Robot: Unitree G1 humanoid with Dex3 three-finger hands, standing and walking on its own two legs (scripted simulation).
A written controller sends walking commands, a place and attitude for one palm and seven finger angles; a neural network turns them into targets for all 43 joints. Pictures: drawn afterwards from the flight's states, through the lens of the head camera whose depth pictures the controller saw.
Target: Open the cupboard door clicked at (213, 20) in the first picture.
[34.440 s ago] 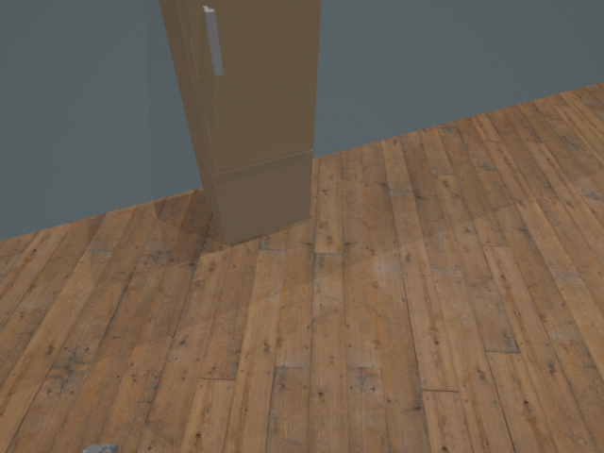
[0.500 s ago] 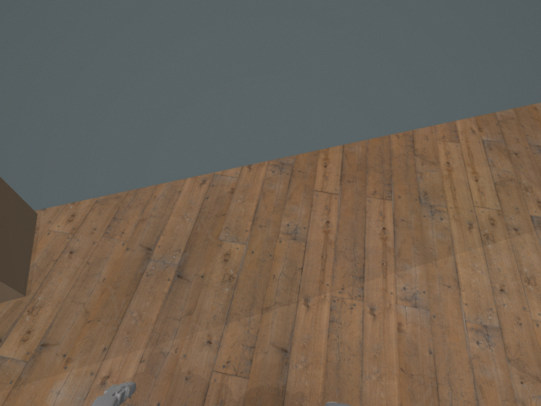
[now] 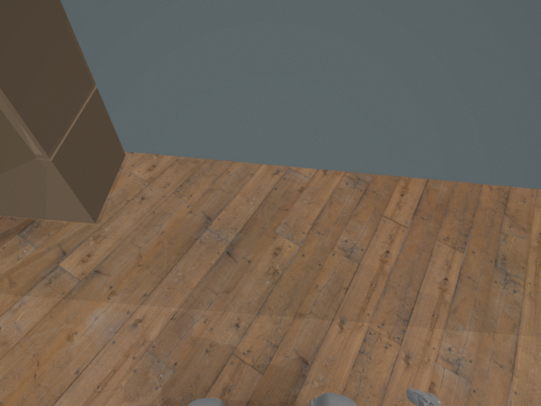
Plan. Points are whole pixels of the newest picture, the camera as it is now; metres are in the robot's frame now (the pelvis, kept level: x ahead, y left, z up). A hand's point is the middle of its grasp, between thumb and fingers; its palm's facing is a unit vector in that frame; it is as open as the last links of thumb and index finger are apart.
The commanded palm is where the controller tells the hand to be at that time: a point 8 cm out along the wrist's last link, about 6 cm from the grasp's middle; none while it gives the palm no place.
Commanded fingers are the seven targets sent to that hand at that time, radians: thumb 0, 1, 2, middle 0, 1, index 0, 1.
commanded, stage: turn to face it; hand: left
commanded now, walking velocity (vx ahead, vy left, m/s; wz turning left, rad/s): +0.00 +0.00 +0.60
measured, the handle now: out of the picture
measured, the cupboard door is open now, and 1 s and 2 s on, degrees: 46 46 46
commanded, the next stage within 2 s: take the last steps up to it in 1.14 s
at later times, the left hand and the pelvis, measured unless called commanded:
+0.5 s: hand out of the picture +0.03 +0.17 -0.15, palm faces +0.31 -0.92 -0.22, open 7.3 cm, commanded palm none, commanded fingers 0.00 0.90 0.90 -0.20 -0.30 -0.20 -0.30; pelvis +0.02 -0.03 +0.01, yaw +19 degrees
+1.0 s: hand out of the picture +0.02 +0.21 -0.14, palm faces +0.56 -0.79 -0.25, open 7.3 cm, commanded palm none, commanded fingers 0.00 0.90 0.90 -0.20 -0.30 -0.20 -0.30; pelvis +0.04 -0.03 +0.01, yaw +34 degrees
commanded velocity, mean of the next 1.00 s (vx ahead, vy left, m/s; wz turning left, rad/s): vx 0.00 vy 0.00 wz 0.53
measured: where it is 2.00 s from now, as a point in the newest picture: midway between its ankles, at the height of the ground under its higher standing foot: outside the picture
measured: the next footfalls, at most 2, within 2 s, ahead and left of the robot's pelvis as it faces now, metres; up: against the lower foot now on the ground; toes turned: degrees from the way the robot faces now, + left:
right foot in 0.26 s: +0.07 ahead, -0.16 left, +0.00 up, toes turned +6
left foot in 0.60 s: +0.01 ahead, +0.10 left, +0.00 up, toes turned +28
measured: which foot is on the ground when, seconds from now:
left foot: down 0.00-0.24, up 0.26-0.58, down 0.60-1.00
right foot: up 0.00-0.24, down 0.26-0.60, up 0.62-1.00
